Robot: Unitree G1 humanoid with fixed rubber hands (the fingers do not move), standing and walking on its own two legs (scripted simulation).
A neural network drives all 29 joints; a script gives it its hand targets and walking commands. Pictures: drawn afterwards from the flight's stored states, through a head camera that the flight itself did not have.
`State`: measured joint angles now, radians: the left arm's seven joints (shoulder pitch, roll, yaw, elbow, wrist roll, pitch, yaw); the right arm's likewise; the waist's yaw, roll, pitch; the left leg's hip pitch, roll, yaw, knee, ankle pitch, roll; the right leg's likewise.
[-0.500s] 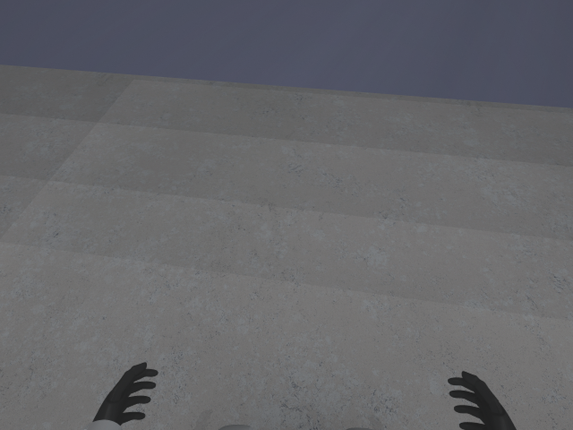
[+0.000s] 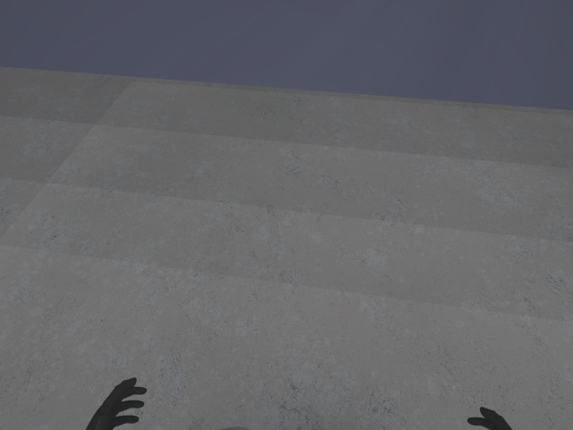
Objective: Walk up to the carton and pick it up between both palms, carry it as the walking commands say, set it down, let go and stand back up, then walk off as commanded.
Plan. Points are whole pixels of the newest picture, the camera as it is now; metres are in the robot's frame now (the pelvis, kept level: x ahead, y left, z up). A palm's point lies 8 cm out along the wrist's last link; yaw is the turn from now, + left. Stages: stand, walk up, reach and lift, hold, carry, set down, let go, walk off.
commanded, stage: stand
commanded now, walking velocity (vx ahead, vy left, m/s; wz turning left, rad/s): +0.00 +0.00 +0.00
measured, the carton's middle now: out of the picture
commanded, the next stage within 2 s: walk up in 0.52 s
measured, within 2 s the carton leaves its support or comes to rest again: neither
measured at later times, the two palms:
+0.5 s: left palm out of the picture +0.10 +0.30 -0.09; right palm out of the picture +0.09 -0.27 -0.09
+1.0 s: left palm out of the picture +0.08 +0.34 -0.08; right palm out of the picture +0.12 -0.30 -0.07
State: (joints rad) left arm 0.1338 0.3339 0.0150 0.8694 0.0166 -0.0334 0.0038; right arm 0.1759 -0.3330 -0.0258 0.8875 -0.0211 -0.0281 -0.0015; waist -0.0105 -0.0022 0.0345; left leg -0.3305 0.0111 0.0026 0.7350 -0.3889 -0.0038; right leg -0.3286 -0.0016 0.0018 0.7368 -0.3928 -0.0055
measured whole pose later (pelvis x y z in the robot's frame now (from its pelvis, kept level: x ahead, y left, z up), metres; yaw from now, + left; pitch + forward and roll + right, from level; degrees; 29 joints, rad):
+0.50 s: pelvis +0.00 +0.01 +0.02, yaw +0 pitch -3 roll +0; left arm 0.10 0.34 0.00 1.04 0.01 -0.03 0.00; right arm 0.11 -0.33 -0.01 1.04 -0.01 -0.03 -0.01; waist -0.01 -0.01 0.04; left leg -0.18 0.00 0.00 0.48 -0.25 0.01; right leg -0.17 -0.02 0.00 0.46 -0.25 0.02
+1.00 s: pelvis -0.03 +0.02 +0.01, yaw +4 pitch +1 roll +0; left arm 0.09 0.41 0.02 0.92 0.04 -0.01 -0.02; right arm 0.11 -0.45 -0.05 0.88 0.00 0.02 0.06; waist -0.01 0.01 0.03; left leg -0.44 -0.03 -0.03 0.86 -0.42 0.01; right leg -0.32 -0.06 -0.05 0.59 -0.28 -0.01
